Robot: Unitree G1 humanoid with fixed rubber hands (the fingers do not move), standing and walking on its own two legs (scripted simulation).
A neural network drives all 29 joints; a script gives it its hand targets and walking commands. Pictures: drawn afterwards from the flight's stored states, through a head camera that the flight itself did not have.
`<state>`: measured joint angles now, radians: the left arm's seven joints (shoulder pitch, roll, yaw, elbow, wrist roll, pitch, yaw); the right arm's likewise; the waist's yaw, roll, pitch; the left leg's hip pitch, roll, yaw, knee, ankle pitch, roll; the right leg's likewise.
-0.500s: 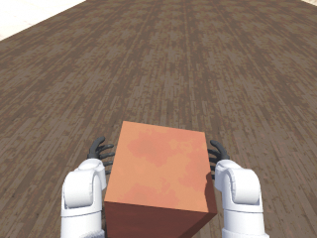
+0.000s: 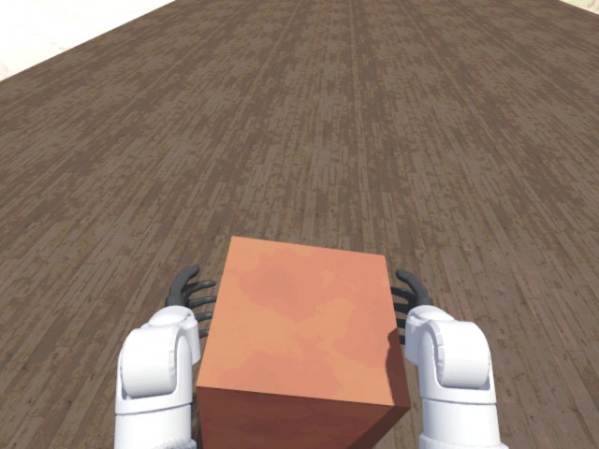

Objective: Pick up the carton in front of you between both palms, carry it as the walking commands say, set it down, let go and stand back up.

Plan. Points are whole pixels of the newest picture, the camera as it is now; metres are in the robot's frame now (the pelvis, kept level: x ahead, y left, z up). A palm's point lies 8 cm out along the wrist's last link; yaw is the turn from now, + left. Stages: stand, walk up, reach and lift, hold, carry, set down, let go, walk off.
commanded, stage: carry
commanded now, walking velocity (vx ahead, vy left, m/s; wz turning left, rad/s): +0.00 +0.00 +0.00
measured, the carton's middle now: (293, 358) +0.27 +0.01 +0.01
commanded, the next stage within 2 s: hold in 1.36 s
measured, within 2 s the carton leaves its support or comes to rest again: neither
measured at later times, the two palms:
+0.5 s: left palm (182, 360) +0.24 +0.14 +0.07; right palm (423, 358) +0.23 -0.15 +0.07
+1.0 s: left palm (191, 359) +0.25 +0.14 +0.04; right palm (420, 354) +0.25 -0.16 +0.04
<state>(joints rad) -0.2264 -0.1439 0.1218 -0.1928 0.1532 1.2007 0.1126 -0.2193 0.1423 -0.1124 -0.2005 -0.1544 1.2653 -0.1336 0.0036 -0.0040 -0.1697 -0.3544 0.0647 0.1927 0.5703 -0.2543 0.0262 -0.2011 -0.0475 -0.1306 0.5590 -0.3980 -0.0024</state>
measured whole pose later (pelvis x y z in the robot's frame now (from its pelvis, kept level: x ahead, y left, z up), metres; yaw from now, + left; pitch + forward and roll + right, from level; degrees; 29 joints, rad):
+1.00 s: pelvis -0.04 -0.01 +0.00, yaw +0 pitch +2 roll +0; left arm -0.25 -0.15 0.20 0.24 0.27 0.68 0.04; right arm -0.26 0.15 -0.20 0.25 -0.26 0.69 -0.03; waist 0.00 0.00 -0.11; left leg -0.38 0.08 0.19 0.51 -0.15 0.02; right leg -0.26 -0.03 -0.14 0.55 -0.33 -0.03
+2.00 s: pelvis -0.06 +0.02 +0.01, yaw -7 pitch -9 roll +0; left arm -0.27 -0.15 0.22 0.25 0.30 0.72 0.00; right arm -0.30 0.16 -0.26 0.32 -0.29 0.67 0.02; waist 0.00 -0.05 0.06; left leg -0.11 0.01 0.10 0.38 -0.12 0.03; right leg -0.04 -0.01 0.01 0.44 -0.25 -0.01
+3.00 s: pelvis -0.10 +0.01 -0.19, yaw -8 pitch +40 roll -3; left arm -0.82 -0.01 0.42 0.69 0.28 0.24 0.01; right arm -0.75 0.19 -0.49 0.58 -0.22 0.23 -0.15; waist 0.01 -0.03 -0.21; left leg -1.76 0.01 -0.02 1.44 -0.38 0.01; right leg -1.66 0.06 -0.03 1.49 -0.54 -0.01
